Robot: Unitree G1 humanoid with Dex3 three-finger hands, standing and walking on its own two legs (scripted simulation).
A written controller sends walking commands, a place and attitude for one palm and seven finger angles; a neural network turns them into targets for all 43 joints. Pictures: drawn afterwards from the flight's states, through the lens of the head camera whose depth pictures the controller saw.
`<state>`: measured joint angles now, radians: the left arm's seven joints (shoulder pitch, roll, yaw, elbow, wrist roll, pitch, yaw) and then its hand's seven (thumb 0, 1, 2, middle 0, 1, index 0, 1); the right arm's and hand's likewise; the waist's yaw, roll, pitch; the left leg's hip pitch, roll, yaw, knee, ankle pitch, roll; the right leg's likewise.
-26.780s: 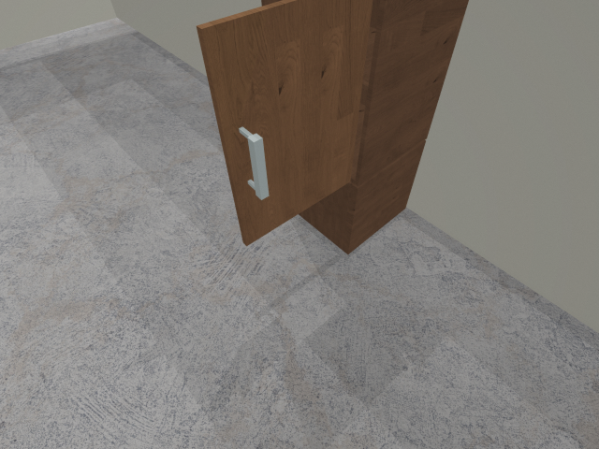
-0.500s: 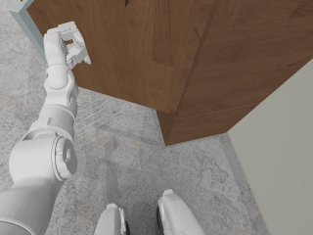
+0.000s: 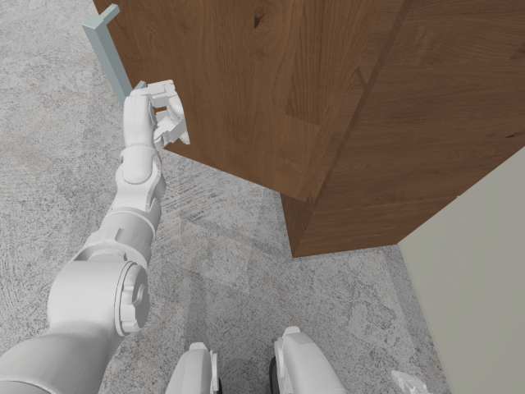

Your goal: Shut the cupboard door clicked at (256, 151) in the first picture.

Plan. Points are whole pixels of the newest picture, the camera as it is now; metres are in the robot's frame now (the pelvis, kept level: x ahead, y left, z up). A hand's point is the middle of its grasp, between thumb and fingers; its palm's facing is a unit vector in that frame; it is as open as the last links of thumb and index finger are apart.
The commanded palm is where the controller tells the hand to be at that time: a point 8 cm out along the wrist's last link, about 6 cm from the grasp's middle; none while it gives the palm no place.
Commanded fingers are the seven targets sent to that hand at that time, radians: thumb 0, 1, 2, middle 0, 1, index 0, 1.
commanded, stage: draw the hand back to the body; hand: left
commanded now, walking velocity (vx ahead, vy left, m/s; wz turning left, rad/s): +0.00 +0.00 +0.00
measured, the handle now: (121, 61) +0.66 +0.18 +0.05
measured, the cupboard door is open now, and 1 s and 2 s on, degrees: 60 60 60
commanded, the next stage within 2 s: step back with the hand held close in 1.54 s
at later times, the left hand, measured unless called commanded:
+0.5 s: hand (92, 176) +0.37 +0.15 +0.15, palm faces -0.04 -1.00 -0.06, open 3.1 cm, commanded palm +0.33 +0.21 +0.16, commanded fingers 0.00 0.90 0.90 -1.08 -1.26 -1.08 -1.26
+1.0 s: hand out of the picture +0.26 +0.25 +0.23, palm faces +0.33 -0.88 -0.35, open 4.9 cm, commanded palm +0.21 +0.30 +0.25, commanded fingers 0.00 0.90 0.90 -0.39 -0.51 -0.39 -0.51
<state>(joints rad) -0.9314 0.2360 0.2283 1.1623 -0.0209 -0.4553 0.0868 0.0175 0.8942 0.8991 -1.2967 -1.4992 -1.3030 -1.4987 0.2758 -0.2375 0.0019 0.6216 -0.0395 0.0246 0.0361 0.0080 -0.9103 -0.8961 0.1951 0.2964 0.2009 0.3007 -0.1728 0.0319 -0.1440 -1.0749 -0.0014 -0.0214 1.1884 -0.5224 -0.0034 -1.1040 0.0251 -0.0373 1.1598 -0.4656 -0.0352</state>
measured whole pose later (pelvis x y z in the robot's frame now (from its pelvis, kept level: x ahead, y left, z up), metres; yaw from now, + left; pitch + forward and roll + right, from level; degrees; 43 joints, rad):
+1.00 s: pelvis +0.04 +0.02 +0.10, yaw +1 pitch -3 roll +0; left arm 0.33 0.33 0.19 -0.27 -0.08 0.01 0.09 0.02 0.89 0.90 -0.65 -0.80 -0.66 -0.79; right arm 0.18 -0.20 0.07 0.59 0.02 -0.02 -0.09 0.02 -0.91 -0.90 0.20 0.30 0.20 0.30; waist 0.05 0.07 0.00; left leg -0.11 -0.03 -0.02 0.45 -0.29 0.03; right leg -0.14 0.00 -0.02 0.44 -0.25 0.00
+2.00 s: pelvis +0.02 +0.03 +0.10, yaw +1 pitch +1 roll +0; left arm 0.55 0.43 0.40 -0.46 -0.07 -0.14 0.12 0.02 0.88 0.90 -0.21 -0.30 -0.21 -0.30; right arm 0.18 -0.25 -0.02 0.59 0.02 0.01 -0.11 0.02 -0.91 -0.90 0.20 0.30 0.20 0.30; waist 0.00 0.04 0.00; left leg -0.26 -0.05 -0.01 0.51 -0.27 0.04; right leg -0.29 -0.02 -0.01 0.51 -0.23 0.02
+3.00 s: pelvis -0.12 +0.02 +0.08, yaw +7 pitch +0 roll -1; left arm 0.52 0.41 0.43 -0.55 -0.03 -0.26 0.16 0.01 0.88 0.90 -0.21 -0.30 -0.21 -0.30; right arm 0.19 -0.21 -0.02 0.63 0.00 -0.07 -0.07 0.02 -0.91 -0.90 0.20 0.30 0.20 0.30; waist 0.00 -0.02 0.00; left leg -0.55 0.01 0.03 0.72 -0.37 0.00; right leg -0.43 0.02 0.05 0.64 -0.22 0.02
